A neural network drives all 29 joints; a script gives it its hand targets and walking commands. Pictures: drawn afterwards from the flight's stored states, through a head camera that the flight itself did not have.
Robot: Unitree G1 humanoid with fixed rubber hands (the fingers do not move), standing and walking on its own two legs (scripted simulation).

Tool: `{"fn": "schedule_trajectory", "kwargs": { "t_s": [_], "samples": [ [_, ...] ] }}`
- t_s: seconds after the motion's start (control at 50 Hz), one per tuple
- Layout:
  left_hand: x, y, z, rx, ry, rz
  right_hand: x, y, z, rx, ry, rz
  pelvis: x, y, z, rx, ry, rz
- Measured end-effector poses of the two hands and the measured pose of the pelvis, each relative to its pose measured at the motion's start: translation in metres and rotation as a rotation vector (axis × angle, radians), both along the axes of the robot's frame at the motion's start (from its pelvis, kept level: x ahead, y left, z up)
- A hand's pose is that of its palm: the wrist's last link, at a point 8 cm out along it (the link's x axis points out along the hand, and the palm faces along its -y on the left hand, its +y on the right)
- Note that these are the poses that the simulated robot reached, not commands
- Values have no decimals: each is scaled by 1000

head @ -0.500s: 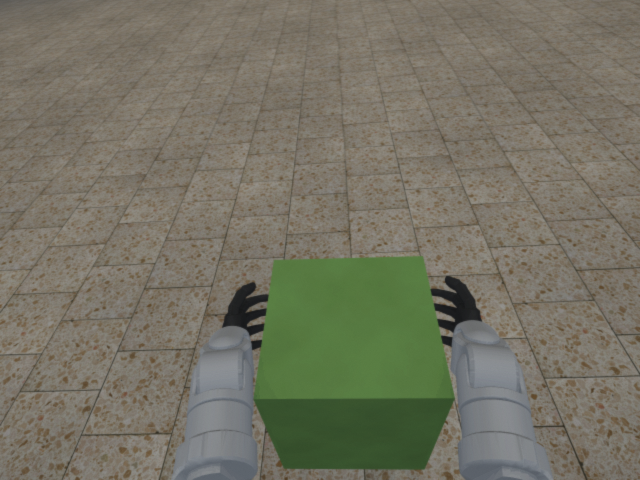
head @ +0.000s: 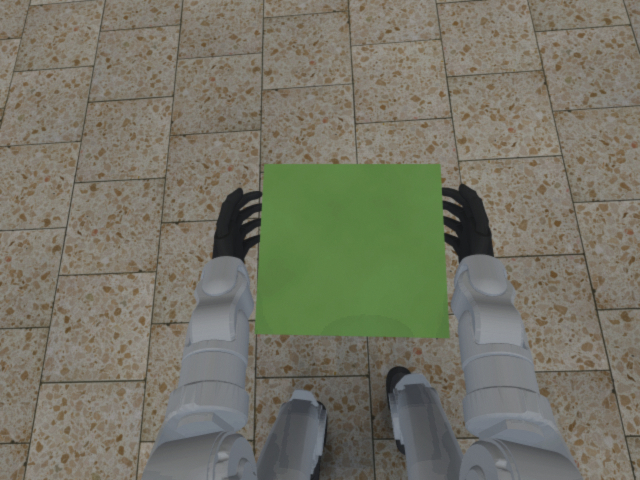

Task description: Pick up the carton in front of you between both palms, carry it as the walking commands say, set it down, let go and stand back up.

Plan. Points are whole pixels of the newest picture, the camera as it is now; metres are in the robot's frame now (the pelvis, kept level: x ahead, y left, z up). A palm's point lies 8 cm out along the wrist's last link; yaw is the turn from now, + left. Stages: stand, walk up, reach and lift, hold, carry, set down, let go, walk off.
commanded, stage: set down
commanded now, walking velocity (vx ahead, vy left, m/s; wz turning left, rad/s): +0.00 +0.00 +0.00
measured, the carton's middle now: (348, 264) +0.40 +0.00 -0.16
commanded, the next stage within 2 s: none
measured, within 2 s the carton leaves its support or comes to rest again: neither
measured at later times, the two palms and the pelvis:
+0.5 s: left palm (255, 250) +0.44 +0.15 -0.22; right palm (438, 253) +0.43 -0.15 -0.23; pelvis -0.02 -0.01 -0.13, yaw +2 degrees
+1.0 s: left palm (271, 254) +0.48 +0.16 -0.38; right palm (416, 262) +0.45 -0.14 -0.39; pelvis -0.05 -0.01 -0.24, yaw +3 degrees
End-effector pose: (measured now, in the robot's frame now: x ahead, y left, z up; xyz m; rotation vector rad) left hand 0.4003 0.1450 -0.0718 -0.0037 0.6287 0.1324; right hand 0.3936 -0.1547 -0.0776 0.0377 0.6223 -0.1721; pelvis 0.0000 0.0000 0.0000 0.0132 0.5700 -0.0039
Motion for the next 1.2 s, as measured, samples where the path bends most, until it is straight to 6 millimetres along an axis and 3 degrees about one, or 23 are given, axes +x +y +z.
{"fn": "schedule_trajectory", "kwargs": {
  "t_s": [0.22,0.62,1.08,1.2],
  "samples": [
    [23,-1,-54,0,37,-8,20,-1,-55,8,37,-11,-12,-2,-58,6,122,7],
    [51,8,-185,22,52,-36,41,8,-191,16,54,-21,-31,-13,-161,21,242,19],
    [84,12,-334,39,95,-98,63,12,-333,-17,99,-42,-50,-3,-258,-10,239,52],
    [89,5,-361,26,107,-113,76,5,-344,-52,112,-40,-46,-1,-273,-28,218,66]
  ]
}}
